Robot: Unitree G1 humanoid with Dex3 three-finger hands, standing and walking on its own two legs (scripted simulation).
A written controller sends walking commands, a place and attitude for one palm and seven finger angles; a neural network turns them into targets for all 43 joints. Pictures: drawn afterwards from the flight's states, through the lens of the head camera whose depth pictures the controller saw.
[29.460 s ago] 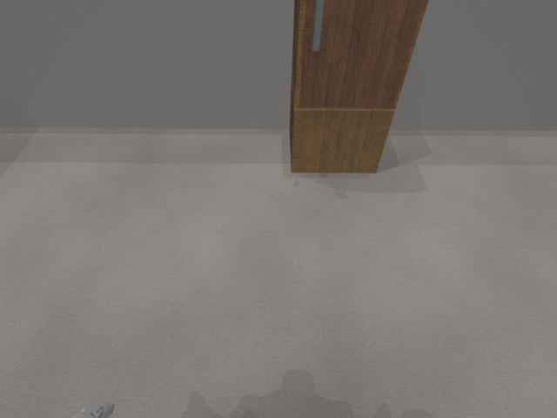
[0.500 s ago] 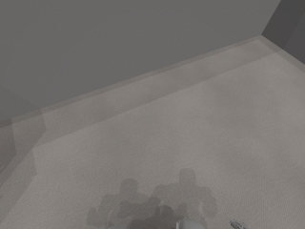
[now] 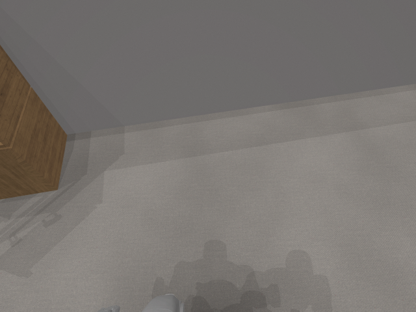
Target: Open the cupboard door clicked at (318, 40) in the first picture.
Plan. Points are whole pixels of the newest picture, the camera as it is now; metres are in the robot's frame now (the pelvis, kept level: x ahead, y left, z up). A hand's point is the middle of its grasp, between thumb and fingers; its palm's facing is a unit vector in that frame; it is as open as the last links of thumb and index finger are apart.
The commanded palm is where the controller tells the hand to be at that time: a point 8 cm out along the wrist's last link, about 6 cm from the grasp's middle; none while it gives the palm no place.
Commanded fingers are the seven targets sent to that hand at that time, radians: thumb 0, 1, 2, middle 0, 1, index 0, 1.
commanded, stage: turn to face it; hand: left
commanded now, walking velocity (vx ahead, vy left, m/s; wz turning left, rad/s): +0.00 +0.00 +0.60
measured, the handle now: out of the picture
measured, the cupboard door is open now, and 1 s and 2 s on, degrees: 42 42 42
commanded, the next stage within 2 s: take the last steps up to it in 1.46 s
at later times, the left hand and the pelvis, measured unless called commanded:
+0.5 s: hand out of the picture +0.08 +0.22 -0.15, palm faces +0.26 -0.92 -0.28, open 7.3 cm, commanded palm none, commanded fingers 0.00 0.90 0.90 -0.20 -0.30 -0.20 -0.30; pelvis +0.02 -0.01 -0.01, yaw +16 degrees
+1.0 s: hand out of the picture -0.07 +0.19 -0.19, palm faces +0.60 -0.76 -0.25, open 7.3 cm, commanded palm none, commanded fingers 0.00 0.90 0.90 -0.20 -0.30 -0.20 -0.30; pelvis +0.02 -0.01 -0.02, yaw +37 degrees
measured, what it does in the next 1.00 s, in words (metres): steps on the spot, turning left: left foot, then right foot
